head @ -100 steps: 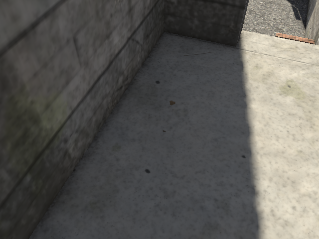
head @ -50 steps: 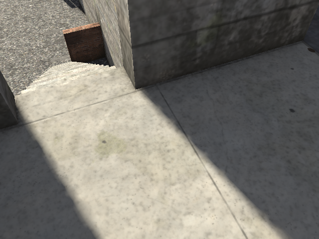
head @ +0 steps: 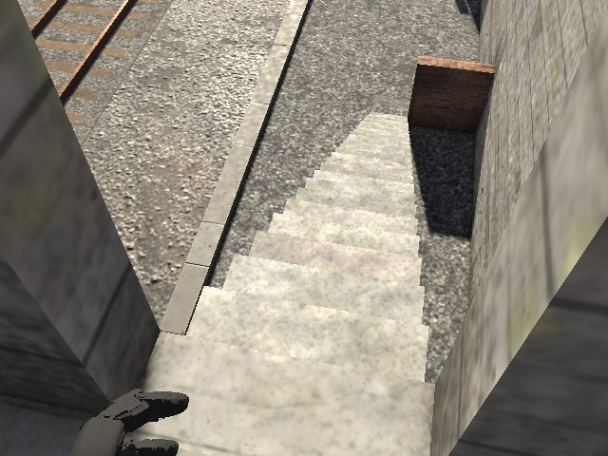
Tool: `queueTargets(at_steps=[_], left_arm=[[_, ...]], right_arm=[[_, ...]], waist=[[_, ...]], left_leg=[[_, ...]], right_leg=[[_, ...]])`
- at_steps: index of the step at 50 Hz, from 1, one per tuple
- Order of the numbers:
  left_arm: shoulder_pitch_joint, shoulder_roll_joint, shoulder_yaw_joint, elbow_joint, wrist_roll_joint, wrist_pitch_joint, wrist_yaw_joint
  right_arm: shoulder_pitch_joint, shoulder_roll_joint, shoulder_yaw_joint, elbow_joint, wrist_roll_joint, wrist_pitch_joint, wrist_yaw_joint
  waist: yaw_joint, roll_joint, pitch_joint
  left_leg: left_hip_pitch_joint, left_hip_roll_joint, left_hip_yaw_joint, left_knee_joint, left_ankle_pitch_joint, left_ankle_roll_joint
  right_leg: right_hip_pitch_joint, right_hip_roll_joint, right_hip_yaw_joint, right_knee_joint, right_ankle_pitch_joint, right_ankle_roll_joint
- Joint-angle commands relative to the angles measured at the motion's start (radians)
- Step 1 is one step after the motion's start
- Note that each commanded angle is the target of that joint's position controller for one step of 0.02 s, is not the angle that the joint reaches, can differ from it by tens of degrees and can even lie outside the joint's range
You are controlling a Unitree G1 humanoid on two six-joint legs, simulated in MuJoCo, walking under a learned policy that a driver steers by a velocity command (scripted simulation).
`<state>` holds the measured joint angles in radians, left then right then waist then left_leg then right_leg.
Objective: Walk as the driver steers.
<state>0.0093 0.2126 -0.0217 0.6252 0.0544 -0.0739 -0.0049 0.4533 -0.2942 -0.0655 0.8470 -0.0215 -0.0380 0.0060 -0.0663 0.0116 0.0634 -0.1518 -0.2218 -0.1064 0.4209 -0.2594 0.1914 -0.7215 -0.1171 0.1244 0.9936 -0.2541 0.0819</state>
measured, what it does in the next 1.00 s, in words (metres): walks ahead: right foot, then left foot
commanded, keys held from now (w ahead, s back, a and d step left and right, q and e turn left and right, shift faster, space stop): q+shift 0.06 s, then shift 0.36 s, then e+shift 0.58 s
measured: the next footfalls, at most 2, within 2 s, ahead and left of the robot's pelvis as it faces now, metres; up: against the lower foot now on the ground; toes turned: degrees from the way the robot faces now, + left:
right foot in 0.12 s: +0.31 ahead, -0.17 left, +0.00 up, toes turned +13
left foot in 0.40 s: +0.25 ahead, +0.07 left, +0.00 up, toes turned +9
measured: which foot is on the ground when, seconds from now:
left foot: down 0.00-0.12, up 0.14-0.38, down 0.40-0.84, up 0.86-1.00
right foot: up 0.00-0.10, down 0.12-0.58, up 0.60-0.82, down 0.84-1.00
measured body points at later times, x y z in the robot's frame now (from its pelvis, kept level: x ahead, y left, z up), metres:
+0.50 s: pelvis +0.20 -0.03 -0.02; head +0.21 +0.00 +0.43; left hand +0.21 +0.25 -0.15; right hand +0.32 -0.23 -0.13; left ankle +0.21 +0.06 -0.73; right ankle +0.28 -0.18 -0.73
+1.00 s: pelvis +0.21 -0.02 -0.01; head +0.24 -0.07 +0.43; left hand +0.31 +0.22 -0.12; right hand +0.34 -0.22 -0.15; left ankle +0.22 +0.10 -0.65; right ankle +0.25 -0.12 -0.73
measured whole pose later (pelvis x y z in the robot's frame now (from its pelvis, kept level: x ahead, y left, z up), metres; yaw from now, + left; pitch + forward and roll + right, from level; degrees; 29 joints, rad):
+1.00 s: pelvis +0.21 -0.02 -0.01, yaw -9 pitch +2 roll +1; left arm 0.27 0.22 0.02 0.76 0.01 0.08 -0.04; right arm 0.15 -0.15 0.11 0.66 -0.02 0.08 -0.04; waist 0.05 0.08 0.04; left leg -0.60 -0.08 -0.07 1.22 -0.39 -0.02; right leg -0.44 0.05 0.04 0.65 -0.24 -0.05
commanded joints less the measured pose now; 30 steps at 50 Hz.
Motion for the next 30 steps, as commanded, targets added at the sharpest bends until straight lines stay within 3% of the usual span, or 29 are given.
queueTargets(at_steps=[1,2,3,4,5,6,7,8,9,10,11,12,13,14,16,17,18,19,20,21,22,23,24,25,26,27,28,29,30], left_arm=[[0.153,-0.012,-0.027,-0.056,-0.044,0.010,-0.034],[0.190,0.088,0.007,-0.019,-0.055,0.010,-0.031],[0.162,0.152,0.032,-0.012,-0.059,0.004,-0.026],[0.197,0.133,0.026,0.015,-0.068,-0.004,-0.013],[0.328,0.178,0.044,0.082,-0.058,-0.017,-0.004],[0.612,0.192,0.061,0.152,-0.045,-0.022,0.002],[0.745,0.242,0.059,0.190,-0.006,-0.038,-0.003],[0.466,0.286,0.110,0.102,0.016,-0.017,0.017],[0.321,0.242,0.109,0.053,-0.004,-0.009,0.024],[0.297,0.159,0.068,0.039,-0.041,-0.020,0.008],[0.244,0.133,0.070,0.064,-0.041,0.003,0.048],[0.242,0.106,0.045,0.062,-0.041,0.022,0.066],[0.223,0.172,0.064,0.075,-0.033,0.042,0.071],[0.195,0.207,0.073,0.078,-0.024,0.053,0.071],[0.198,0.240,0.092,0.087,-0.030,0.064,0.059],[0.179,0.243,0.087,0.087,-0.031,0.067,0.054],[0.144,0.224,0.090,0.073,-0.028,0.076,0.038],[0.168,0.194,0.080,0.071,-0.027,0.088,0.034],[0.055,0.092,0.044,0.029,0.020,0.017,0.002],[0.238,0.045,0.036,0.071,-0.056,0.004,-0.020],[0.393,0.146,0.065,0.123,-0.087,0.004,-0.024],[0.374,0.138,0.058,0.157,-0.097,0.014,-0.037],[0.378,0.126,0.055,0.179,-0.089,0.030,-0.045],[0.331,0.074,0.042,0.172,-0.085,0.036,-0.071],[0.273,0.115,0.048,0.149,-0.077,0.033,-0.075],[0.153,0.195,0.070,0.098,-0.067,0.029,-0.051],[0.139,0.202,0.074,0.082,-0.054,0.012,-0.038],[0.120,0.192,0.069,0.067,-0.056,-0.008,-0.030],[0.114,0.181,0.064,0.067,-0.053,-0.026,-0.021]], right_arm=[[-0.027,-0.173,-0.051,-0.108,-0.055,-0.100,0.065],[-0.072,-0.177,-0.050,-0.148,-0.065,-0.109,0.088],[-0.089,-0.199,-0.057,-0.179,-0.020,-0.114,0.095],[-0.091,-0.191,-0.047,-0.175,0.011,-0.105,0.088],[-0.129,-0.167,-0.037,-0.207,0.016,-0.095,0.092],[-0.171,-0.111,-0.009,-0.225,0.006,-0.094,0.111],[-0.082,0.046,0.029,-0.252,0.005,-0.101,0.111],[-0.023,-0.015,-0.011,-0.273,0.075,-0.040,-0.006],[0.032,-0.023,0.000,-0.255,0.046,-0.013,-0.038],[-0.009,-0.070,0.036,-0.267,-0.013,-0.035,0.018],[-0.102,-0.029,-0.001,-0.281,-0.007,0.007,-0.024],[-0.198,-0.079,-0.005,-0.291,-0.016,0.045,-0.020],[-0.193,-0.066,0.000,-0.303,0.002,0.059,-0.008],[-0.133,-0.049,0.009,-0.289,0.013,0.069,-0.009],[-0.039,-0.008,0.023,-0.258,0.009,0.077,-0.008],[0.039,-0.008,0.021,-0.237,0.011,0.087,-0.001],[0.128,0.011,0.022,-0.202,0.009,0.083,0.005],[0.118,-0.004,0.018,-0.203,0.006,0.077,0.010],[0.164,-0.012,0.036,-0.197,-0.007,0.033,0.065],[0.054,-0.038,0.042,-0.253,0.026,-0.007,0.105],[-0.068,-0.102,0.018,-0.313,0.052,-0.035,0.141],[-0.168,-0.044,0.031,-0.279,0.085,-0.047,0.156],[-0.262,-0.054,0.040,-0.274,0.088,-0.043,0.168],[-0.204,-0.016,0.053,-0.242,0.108,-0.039,0.161],[-0.170,-0.063,0.045,-0.216,0.090,-0.037,0.152],[-0.112,-0.152,-0.004,-0.236,0.044,-0.042,0.112],[-0.090,-0.194,-0.029,-0.216,0.023,-0.048,0.087],[-0.092,-0.182,-0.035,-0.203,0.013,-0.048,0.069],[-0.096,-0.202,-0.048,-0.182,0.015,-0.054,0.050]], waist=[[0.123,0.060,-0.171],[0.130,0.015,-0.108],[0.132,-0.005,-0.072],[0.155,-0.049,-0.055],[0.208,-0.063,-0.125],[0.309,-0.029,-0.305],[0.251,-0.328,-0.463],[0.120,-0.109,-0.428],[0.085,-0.149,-0.424],[0.132,-0.223,-0.411],[0.064,-0.112,-0.237],[0.093,0.019,-0.171],[0.077,0.033,-0.126],[0.040,0.028,-0.120],[0.039,-0.067,-0.177],[0.002,-0.152,-0.213],[-0.037,-0.111,-0.226],[-0.018,-0.066,-0.200],[-0.016,0.054,-0.117],[0.065,0.234,-0.139],[0.124,0.204,-0.140],[0.145,0.103,-0.048],[0.183,0.002,-0.025],[0.173,0.032,-0.063],[0.130,0.110,-0.061],[0.030,0.101,-0.048],[0.020,0.117,-0.073],[0.011,0.110,-0.071],[0.016,0.090,-0.070]], left_leg=[[-0.344,0.055,-0.087,-0.059,0.759,0.004],[-0.367,0.078,-0.155,-0.039,0.766,-0.001],[-0.327,0.074,-0.170,0.009,0.795,-0.059],[-0.320,0.081,-0.170,0.078,0.870,-0.088],[-0.299,0.131,-0.263,0.187,0.950,-0.118],[-0.341,0.125,-0.240,0.406,0.861,-0.185],[-0.513,-0.074,-0.081,0.870,-0.285,-0.257],[-0.524,-0.008,0.031,1.078,-0.436,-0.221],[-0.557,0.054,0.041,1.130,-0.374,-0.215],[-0.605,0.133,-0.014,1.185,-0.411,-0.274],[-0.552,0.158,-0.016,1.017,-0.256,-0.229],[-0.492,0.174,-0.022,0.907,-0.227,-0.222],[-0.346,0.178,0.018,0.714,-0.192,-0.215],[-0.225,0.169,0.046,0.546,-0.177,-0.204],[-0.071,0.146,0.085,0.385,-0.070,-0.185],[0.015,0.157,0.082,0.323,-0.029,-0.171],[0.102,0.171,0.091,0.258,0.099,-0.157],[0.140,0.156,0.064,0.171,0.097,-0.139],[0.206,0.255,-0.128,0.264,0.277,-0.095],[0.039,0.457,-0.366,-0.015,0.495,0.008],[-0.183,0.582,-0.524,-0.053,0.237,0.104],[-0.397,0.493,-0.470,-0.083,-0.087,0.032],[-0.431,0.409,-0.378,-0.088,-0.396,-0.072],[-0.366,0.357,-0.301,-0.081,-0.456,-0.148],[-0.266,0.366,-0.294,-0.082,-0.456,-0.169],[-0.133,0.398,-0.300,-0.107,-0.368,-0.105],[0.004,0.443,-0.318,-0.078,-0.249,0.004],[0.063,0.468,-0.315,-0.053,-0.084,0.081],[0.096,0.495,-0.297,-0.030,0.130,0.133]], right_leg=[[0.589,0.183,-0.163,-0.220,0.178,0.036],[0.612,0.175,-0.112,-0.272,0.195,0.030],[0.611,0.203,-0.130,-0.402,0.196,0.008],[0.663,0.220,-0.153,-0.526,0.370,-0.001],[0.764,0.164,-0.109,-0.563,0.483,-0.071],[1.029,0.030,-0.052,-0.475,0.747,-0.204],[1.289,-0.206,0.185,-0.361,1.431,-0.461],[1.080,-0.384,0.340,-0.350,1.601,-0.401],[1.011,-0.354,0.410,-0.431,1.338,-0.418],[0.887,-0.275,0.285,-0.504,1.189,-0.454],[0.732,-0.205,0.284,-0.551,0.904,-0.339],[0.579,-0.192,0.174,-0.567,0.789,-0.296],[0.430,-0.144,0.082,-0.601,0.728,-0.257],[0.342,-0.113,0.006,-0.607,0.723,-0.220],[0.334,-0.108,-0.050,-0.604,0.629,-0.206],[0.314,-0.131,-0.048,-0.593,0.557,-0.211],[0.257,-0.141,-0.048,-0.544,0.430,-0.191],[0.200,-0.095,-0.072,-0.491,0.196,-0.155],[-0.048,-0.015,-0.064,-0.388,-0.075,-0.087],[0.061,0.063,-0.185,-0.245,-0.293,0.019],[0.201,0.025,-0.081,-0.167,-0.357,0.070],[0.349,-0.020,-0.068,-0.178,-0.165,0.085],[0.398,-0.012,-0.068,-0.363,0.009,0.082],[0.451,0.010,-0.100,-0.469,0.081,0.079],[0.406,0.033,-0.088,-0.503,0.023,0.054],[0.244,0.087,-0.104,-0.454,-0.032,-0.007],[0.169,0.070,-0.086,-0.450,0.063,-0.038],[0.132,0.052,-0.086,-0.434,0.135,-0.056],[0.112,0.052,-0.103,-0.397,0.155,-0.064]])
Velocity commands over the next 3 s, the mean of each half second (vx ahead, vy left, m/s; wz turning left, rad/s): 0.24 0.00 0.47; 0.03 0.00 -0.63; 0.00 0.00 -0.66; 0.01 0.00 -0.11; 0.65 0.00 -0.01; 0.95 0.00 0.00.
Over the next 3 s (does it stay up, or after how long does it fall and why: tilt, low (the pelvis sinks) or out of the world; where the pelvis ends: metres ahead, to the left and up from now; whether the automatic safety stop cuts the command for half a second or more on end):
stays up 0.57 0.03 -0.02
